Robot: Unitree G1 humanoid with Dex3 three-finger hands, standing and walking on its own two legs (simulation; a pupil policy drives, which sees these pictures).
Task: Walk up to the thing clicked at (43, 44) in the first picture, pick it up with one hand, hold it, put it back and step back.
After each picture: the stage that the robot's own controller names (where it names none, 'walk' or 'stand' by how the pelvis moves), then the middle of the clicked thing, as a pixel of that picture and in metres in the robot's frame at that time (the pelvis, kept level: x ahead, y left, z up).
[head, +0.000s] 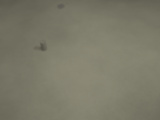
stand; (43, 45) +1.44 +0.47 -0.72
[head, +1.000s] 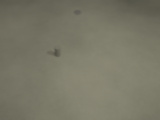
walk; (57, 51) +1.36 +0.22 -0.70
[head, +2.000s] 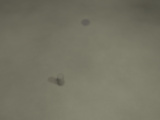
walk; (60, 79) +0.91 +0.17 -0.71
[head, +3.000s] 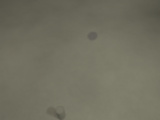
walk; (60, 113) +0.58 +0.19 -0.70
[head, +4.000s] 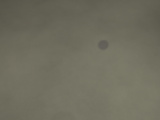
stand; out of the picture +0.41 +0.12 -0.71
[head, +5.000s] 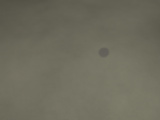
stand; out of the picture +0.40 +0.12 -0.72
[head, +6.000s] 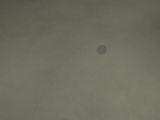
stand; out of the picture +0.42 +0.14 -0.73
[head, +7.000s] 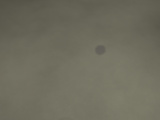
stand; out of the picture +0.41 +0.14 -0.73
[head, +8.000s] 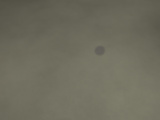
stand; out of the picture +0.40 +0.14 -0.73
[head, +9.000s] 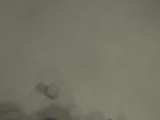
go down; (53, 92) +0.45 +0.15 -0.54
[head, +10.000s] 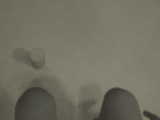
go down; (37, 59) +0.49 +0.19 -0.32
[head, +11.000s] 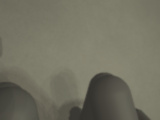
close in; out of the picture +0.48 +0.24 -0.24
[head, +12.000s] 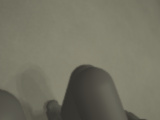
close; out of the picture +0.47 +0.26 -0.22
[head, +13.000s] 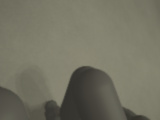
lift; out of the picture +0.44 +0.23 -0.22
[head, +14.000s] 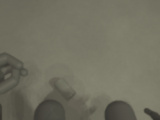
close; (65, 89) +0.42 +0.10 -0.45
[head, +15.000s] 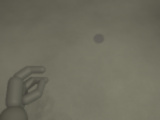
close; out of the picture +0.36 +0.07 -0.69
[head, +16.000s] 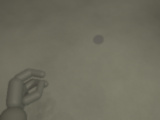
hold; out of the picture +0.35 +0.08 -0.70
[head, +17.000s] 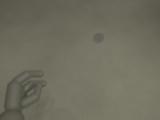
stand; out of the picture +0.34 +0.08 -0.71
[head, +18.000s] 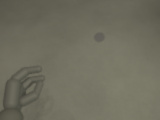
stand; out of the picture +0.35 +0.08 -0.69
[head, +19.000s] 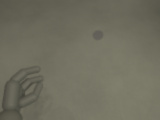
stand; out of the picture +0.35 +0.08 -0.69
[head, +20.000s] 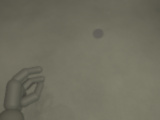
stand; out of the picture +0.35 +0.09 -0.69
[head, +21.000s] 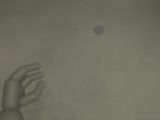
stand; out of the picture +0.35 +0.08 -0.67
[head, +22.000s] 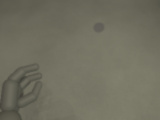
stand; out of the picture +0.36 +0.09 -0.67
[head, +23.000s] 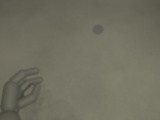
stand; out of the picture +0.35 +0.09 -0.69
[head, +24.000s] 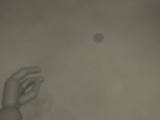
stand; out of the picture +0.34 +0.09 -0.70
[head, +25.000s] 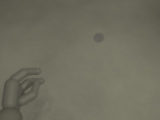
stand; out of the picture +0.34 +0.09 -0.70
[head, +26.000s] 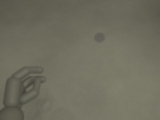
stand; out of the picture +0.34 +0.09 -0.70
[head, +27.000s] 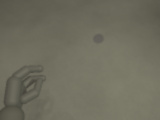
stand; out of the picture +0.34 +0.09 -0.70
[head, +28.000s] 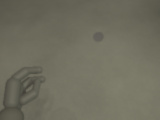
stand; out of the picture +0.33 +0.10 -0.69
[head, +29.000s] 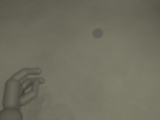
close; out of the picture +0.34 +0.10 -0.69
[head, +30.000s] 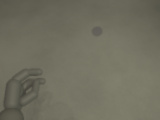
stand; out of the picture +0.34 +0.10 -0.69
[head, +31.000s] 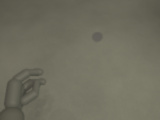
stand; out of the picture +0.34 +0.10 -0.70
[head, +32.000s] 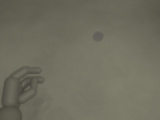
close; out of the picture +0.33 +0.10 -0.69
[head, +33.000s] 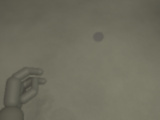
close; out of the picture +0.33 +0.10 -0.70
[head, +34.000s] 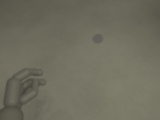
close; out of the picture +0.33 +0.10 -0.70
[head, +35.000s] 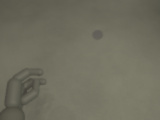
close; out of the picture +0.34 +0.11 -0.70
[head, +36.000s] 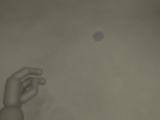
close; out of the picture +0.33 +0.10 -0.70
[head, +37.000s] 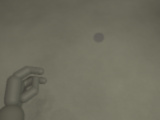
close; out of the picture +0.33 +0.11 -0.70
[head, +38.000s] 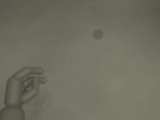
close; out of the picture +0.34 +0.10 -0.69
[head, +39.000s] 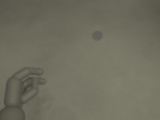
close; out of the picture +0.33 +0.11 -0.70
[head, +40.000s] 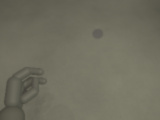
close; out of the picture +0.33 +0.11 -0.70
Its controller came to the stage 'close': yes
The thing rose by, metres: 0.01
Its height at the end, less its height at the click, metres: -0.02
